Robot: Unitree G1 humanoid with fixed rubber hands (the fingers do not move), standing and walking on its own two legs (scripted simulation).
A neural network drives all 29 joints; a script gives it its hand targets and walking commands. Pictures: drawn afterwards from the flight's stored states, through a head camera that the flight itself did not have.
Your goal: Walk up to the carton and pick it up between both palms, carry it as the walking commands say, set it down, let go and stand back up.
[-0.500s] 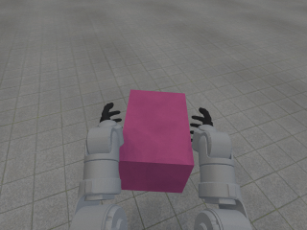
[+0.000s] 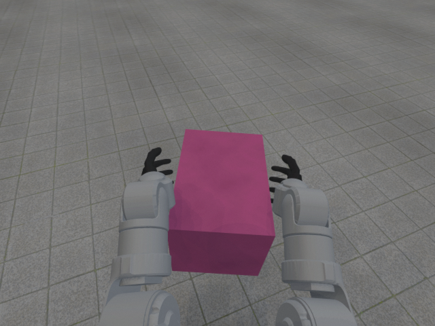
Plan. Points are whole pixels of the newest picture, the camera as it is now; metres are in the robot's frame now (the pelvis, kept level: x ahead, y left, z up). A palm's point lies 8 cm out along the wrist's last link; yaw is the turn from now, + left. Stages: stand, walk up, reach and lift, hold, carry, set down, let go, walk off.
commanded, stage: carry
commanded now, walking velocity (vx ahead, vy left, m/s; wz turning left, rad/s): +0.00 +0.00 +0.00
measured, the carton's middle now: (219, 198) +0.40 +0.00 +0.02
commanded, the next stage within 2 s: none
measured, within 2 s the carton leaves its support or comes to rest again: neither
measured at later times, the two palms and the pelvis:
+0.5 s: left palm (131, 194) +0.33 +0.16 +0.12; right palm (277, 196) +0.33 -0.09 +0.11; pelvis +0.01 +0.02 +0.00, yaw +1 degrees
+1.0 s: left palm (39, 227) +0.28 +0.30 +0.10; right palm (191, 200) +0.34 +0.06 +0.09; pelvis -0.01 +0.09 -0.01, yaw +15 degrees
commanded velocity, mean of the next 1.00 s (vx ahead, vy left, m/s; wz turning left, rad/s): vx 0.00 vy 0.18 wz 0.54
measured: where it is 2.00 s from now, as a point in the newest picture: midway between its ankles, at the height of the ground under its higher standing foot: outside the picture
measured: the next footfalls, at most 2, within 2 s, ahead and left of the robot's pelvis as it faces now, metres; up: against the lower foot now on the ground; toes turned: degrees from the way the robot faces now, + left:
left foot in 0.72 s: +0.05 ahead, +0.19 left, +0.00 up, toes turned +8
right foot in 1.02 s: +0.02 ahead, -0.04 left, +0.00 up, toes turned +8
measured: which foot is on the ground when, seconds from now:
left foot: down 0.00-0.52, up 0.54-0.70, down 0.72-1.00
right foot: down 0.00-0.74, up 0.76-1.00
